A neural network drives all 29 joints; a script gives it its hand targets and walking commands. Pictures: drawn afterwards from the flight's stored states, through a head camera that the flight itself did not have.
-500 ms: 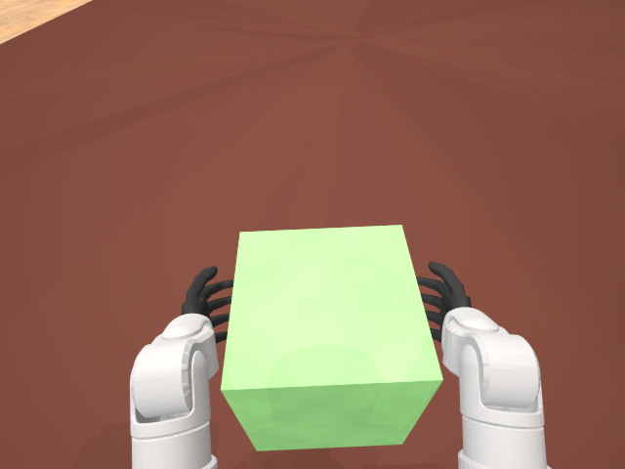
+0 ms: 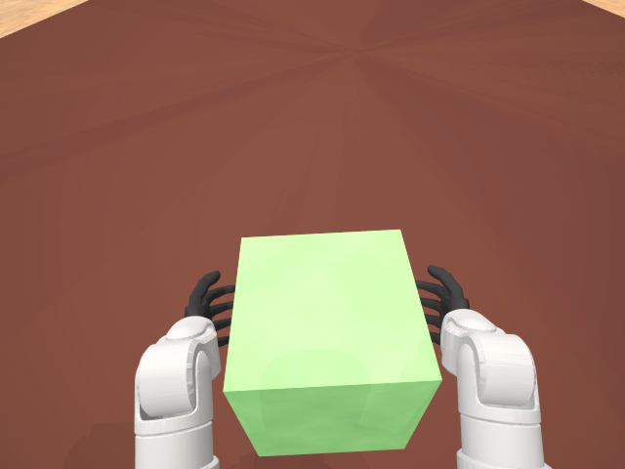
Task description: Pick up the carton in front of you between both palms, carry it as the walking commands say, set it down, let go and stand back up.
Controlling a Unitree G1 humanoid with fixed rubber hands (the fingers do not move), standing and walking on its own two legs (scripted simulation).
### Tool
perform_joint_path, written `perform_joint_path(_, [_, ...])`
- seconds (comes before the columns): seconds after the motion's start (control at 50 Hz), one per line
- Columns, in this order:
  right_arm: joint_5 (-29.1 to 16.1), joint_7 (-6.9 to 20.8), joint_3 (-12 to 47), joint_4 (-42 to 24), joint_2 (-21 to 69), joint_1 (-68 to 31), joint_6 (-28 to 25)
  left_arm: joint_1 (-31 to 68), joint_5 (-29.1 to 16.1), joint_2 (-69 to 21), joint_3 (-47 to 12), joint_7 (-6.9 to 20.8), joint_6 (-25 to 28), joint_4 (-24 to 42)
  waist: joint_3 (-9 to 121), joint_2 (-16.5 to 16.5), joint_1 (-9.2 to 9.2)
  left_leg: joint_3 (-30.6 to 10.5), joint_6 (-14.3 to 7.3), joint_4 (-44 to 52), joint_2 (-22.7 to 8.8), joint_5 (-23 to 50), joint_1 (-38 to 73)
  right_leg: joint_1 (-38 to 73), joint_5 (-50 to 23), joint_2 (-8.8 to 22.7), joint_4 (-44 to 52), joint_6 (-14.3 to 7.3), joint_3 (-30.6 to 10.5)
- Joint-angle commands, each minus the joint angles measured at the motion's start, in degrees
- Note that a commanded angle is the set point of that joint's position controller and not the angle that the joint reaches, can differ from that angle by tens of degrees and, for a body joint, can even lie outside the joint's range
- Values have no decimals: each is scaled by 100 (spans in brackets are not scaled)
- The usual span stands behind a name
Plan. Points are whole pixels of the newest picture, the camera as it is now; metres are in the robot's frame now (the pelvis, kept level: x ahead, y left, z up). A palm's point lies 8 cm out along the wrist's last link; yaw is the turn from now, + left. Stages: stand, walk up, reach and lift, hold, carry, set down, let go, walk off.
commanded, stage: carry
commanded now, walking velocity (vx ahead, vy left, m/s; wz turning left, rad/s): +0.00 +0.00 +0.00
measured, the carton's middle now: (326, 348) +0.29 +0.00 +0.01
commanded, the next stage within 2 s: hold in 1.52 s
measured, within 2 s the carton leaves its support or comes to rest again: neither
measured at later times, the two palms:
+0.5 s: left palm (210, 336) +0.28 +0.16 +0.05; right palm (441, 340) +0.27 -0.14 +0.05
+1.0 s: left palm (216, 349) +0.27 +0.15 +0.04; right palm (445, 354) +0.26 -0.15 +0.04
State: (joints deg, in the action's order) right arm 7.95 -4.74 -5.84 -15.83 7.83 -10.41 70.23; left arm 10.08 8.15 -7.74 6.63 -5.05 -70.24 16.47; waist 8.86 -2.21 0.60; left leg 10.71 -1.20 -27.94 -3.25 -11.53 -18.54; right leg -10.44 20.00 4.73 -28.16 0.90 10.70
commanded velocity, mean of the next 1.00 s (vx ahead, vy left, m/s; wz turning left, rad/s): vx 0.00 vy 0.00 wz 0.00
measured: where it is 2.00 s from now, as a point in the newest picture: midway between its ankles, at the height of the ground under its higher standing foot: outside the picture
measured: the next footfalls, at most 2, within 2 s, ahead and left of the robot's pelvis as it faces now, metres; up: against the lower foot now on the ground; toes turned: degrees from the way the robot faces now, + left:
none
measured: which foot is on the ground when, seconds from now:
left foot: down 0.00-1.00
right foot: down 0.00-1.00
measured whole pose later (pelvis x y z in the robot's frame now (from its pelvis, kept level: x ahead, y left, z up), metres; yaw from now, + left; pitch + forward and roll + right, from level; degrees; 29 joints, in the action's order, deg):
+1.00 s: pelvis -0.02 +0.00 +0.00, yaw -1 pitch +2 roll +0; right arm 13.9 -2.1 -9.8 11.1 8.2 -12.7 40.5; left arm 13.1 14.1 -8.3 10.2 -2.4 -40.5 -11.1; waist 5.8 -0.1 0.0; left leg 10.9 -1.5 -29.2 -4.3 -10.6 -20.3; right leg -12.7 18.8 4.3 -30.0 0.5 10.2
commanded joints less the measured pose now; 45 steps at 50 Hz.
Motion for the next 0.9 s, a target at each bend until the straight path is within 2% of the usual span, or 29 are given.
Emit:
perform_joint_path(0.0, [-2300, 1516, 3726, 173, 5200, -2240, 11, 2644, -2488, -5102, -4108, 1571, -84, 61, 1134, 647, -23, -693, -33, -16, -843, 3749, 1062, 93, -2311, 508, -41, 181, -380])
perform_joint_path(0.1, [-2350, 1520, 3899, 87, 5519, -2472, -186, 2681, -2488, -5460, -4154, 1599, 119, -50, 1432, 418, -40, -656, -85, -287, -804, 4014, 1265, 145, -2580, 438, -144, 204, -349])
perform_joint_path(0.22, [-2276, 1545, 4120, 58, 5548, -2465, -608, 2451, -2289, -5524, -4178, 1622, 568, -201, 1497, 215, -34, -586, -69, -435, -718, 3485, 1122, 270, -2854, 493, -199, 142, -363])
perform_joint_path(0.32, [-2101, 1566, 4073, 168, 5372, -2332, -994, 2294, -2080, -5378, -4098, 1626, 985, -314, 1377, 188, -33, -558, -65, -403, -691, 2956, 1024, 217, -2647, 523, -138, 94, -391])
perform_joint_path(0.5, [-1451, 1550, 3411, 968, 4891, -2148, -1830, 2175, -1481, -4896, -3513, 1613, 1816, -1047, 975, 223, -45, -573, -53, -114, -682, 2022, 832, 1, -1849, 534, 140, 19, -445])
perform_joint_path(0.6, [-1066, 1573, 2909, 1652, 4843, -2406, -2411, 2442, -1094, -4861, -3008, 1625, 2397, -1747, 777, 230, -58, -617, -30, 110, -674, 1337, 711, -157, -1172, 527, 351, -30, -499])
perform_joint_path(0.7, [-729, 1656, 2425, 2460, 5044, -2849, -3075, 2857, -750, -5077, -2498, 1707, 3053, -2589, 809, 230, -56, -645, -3, 232, -670, 1009, 697, -223, -823, 516, 438, -66, -540])
perform_joint_path(0.8, [-656, 1733, 2388, 2779, 5368, -3102, -3456, 3071, -672, -5393, -2459, 1771, 3432, -2936, 989, 239, -53, -644, 7, 242, -679, 1021, 770, -191, -806, 507, 401, -91, -555])
perform_joint_path(0.88, [-806, 1728, 2668, 2569, 5489, -2980, -3378, 2939, -817, -5494, -2742, 1769, 3358, -2710, 1116, 249, -55, -631, 5, 201, -690, 1169, 820, -142, -939, 509, 350, -96, -560])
